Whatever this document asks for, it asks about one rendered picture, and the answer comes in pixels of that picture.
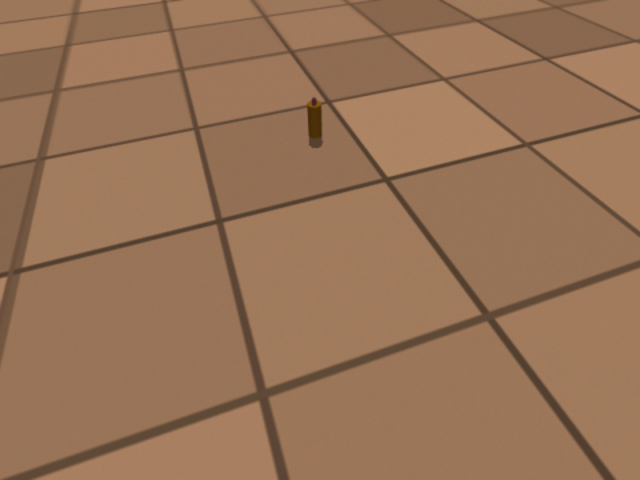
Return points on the bottle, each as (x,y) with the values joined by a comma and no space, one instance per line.
(314,118)

